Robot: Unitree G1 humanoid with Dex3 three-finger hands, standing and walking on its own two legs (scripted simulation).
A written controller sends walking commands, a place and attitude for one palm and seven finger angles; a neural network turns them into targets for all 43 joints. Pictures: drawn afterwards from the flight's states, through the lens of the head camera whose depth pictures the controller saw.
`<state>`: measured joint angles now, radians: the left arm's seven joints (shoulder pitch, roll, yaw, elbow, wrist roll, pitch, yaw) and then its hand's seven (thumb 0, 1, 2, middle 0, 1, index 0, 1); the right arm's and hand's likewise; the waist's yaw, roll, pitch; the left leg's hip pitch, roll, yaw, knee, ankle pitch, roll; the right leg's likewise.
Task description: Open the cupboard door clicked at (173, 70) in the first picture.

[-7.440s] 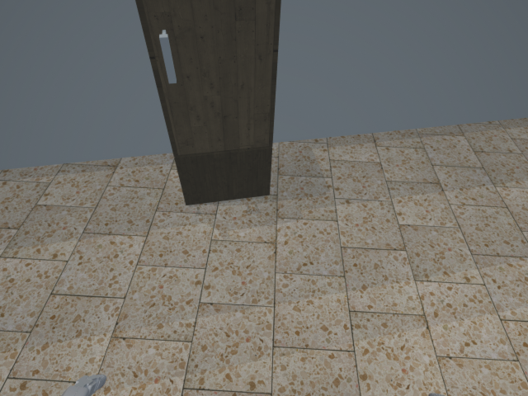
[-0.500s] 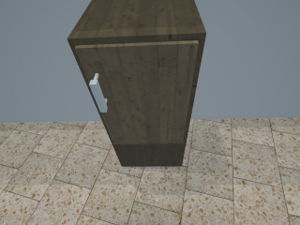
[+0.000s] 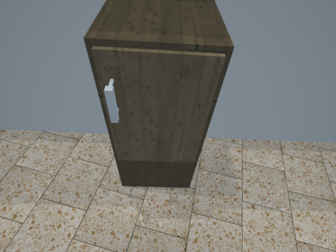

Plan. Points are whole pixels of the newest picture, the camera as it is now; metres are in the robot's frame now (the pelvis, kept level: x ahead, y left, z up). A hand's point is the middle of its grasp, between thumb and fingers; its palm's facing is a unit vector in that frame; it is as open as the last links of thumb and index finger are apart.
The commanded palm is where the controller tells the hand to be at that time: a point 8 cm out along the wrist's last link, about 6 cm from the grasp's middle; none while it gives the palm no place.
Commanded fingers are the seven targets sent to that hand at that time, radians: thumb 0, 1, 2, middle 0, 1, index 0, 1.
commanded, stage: look again from close up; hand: left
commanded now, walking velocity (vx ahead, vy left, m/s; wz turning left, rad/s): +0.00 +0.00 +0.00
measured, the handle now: (113, 101) +0.56 +0.21 +0.00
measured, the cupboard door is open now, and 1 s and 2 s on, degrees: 0 0 0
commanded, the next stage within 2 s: raise the hand with hooked fingers in 0.50 s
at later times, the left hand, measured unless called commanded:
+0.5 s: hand out of the picture +0.06 +0.20 -0.18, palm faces +0.00 -0.98 -0.18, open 7.4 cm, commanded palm none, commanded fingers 0.00 0.90 0.90 -0.20 -0.30 -0.20 -0.30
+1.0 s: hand (90, 221) +0.20 +0.20 -0.06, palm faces +0.04 -1.00 +0.00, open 8.5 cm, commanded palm +0.17 +0.27 -0.05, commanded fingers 0.00 0.41 0.69 -0.23 -0.62 -0.23 -0.62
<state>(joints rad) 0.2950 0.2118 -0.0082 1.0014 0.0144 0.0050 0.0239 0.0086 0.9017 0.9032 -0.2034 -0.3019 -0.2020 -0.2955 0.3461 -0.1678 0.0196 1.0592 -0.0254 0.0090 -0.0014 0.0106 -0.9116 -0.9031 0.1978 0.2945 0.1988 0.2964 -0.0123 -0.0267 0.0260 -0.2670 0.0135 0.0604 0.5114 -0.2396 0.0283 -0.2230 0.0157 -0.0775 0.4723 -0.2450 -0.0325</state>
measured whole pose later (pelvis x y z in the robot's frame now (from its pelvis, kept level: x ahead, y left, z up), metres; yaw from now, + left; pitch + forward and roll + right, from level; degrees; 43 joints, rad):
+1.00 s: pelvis +0.01 -0.01 -0.07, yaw +2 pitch +12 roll +1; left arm 0.33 0.23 0.22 0.29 -0.28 -0.50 -0.37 0.01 0.63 0.79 -0.22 -0.48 -0.22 -0.47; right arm 0.17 -0.27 -0.04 0.54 0.03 -0.22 -0.01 0.02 -0.91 -0.90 0.20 0.30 0.20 0.30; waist -0.01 -0.06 -0.12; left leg -0.76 -0.01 0.05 1.03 -0.47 0.02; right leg -0.79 0.03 -0.08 1.04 -0.47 -0.09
